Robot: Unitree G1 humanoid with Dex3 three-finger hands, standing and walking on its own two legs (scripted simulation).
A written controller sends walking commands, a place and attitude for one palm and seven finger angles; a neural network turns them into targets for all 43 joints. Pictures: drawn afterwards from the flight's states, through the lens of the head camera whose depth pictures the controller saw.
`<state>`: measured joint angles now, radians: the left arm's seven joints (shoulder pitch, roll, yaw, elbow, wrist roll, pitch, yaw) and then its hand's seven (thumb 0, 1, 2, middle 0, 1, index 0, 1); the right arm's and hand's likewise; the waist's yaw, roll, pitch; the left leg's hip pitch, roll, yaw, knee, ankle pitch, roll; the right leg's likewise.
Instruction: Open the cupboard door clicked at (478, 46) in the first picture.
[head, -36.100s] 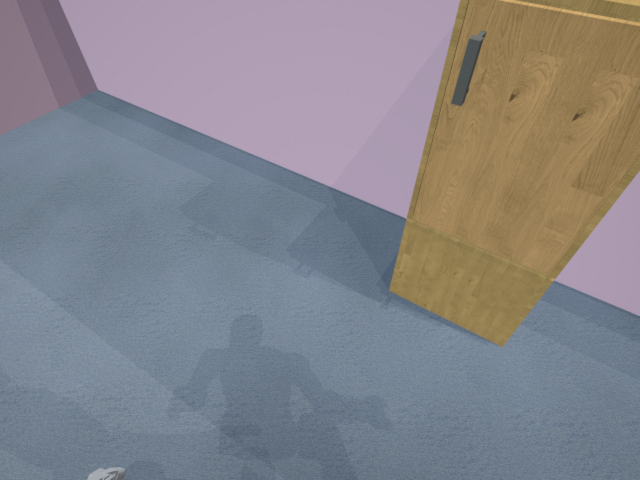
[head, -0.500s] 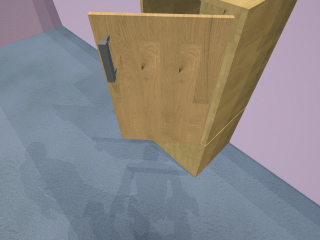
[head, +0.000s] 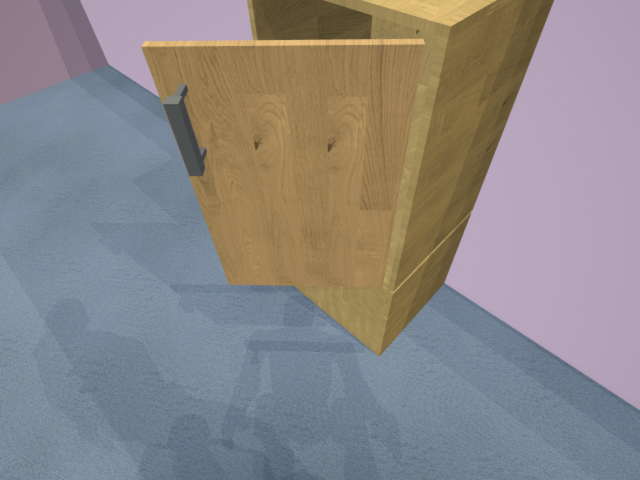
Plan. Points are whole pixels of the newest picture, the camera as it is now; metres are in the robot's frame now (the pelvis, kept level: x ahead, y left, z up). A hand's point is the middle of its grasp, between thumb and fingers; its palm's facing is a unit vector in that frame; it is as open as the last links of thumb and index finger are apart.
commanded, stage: come to a stop and stand still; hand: left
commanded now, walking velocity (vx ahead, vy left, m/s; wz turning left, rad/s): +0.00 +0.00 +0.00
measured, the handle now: (189, 131) +0.57 +0.24 +0.13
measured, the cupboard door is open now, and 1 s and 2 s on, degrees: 41 41 41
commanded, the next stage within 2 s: look again from close up in 0.60 s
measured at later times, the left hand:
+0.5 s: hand out of the picture +0.03 +0.16 -0.17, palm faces +0.01 -0.97 -0.23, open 7.4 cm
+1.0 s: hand out of the picture +0.04 +0.15 -0.17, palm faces +0.03 -0.97 -0.24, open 7.4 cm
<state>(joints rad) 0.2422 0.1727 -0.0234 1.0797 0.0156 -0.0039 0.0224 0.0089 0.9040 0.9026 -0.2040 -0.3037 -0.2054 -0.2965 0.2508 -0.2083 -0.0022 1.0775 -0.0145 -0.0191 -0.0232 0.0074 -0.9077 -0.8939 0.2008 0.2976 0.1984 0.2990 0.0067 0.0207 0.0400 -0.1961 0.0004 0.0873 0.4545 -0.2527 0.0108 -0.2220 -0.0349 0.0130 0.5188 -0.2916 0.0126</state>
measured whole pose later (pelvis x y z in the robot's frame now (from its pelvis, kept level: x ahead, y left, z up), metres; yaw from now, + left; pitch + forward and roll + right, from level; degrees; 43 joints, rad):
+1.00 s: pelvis +0.02 -0.04 +0.00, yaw +1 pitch +0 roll +1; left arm 0.23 0.19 0.00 1.11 0.01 -0.02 0.02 0.01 0.90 0.90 -0.20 -0.30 -0.21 -0.30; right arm 0.21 -0.19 0.00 1.13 -0.02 -0.02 -0.03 0.01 -0.91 -0.89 0.20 0.30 0.20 0.30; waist 0.01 0.00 0.04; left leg -0.15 0.06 0.05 0.41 -0.25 -0.05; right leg -0.16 0.03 -0.03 0.46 -0.30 -0.05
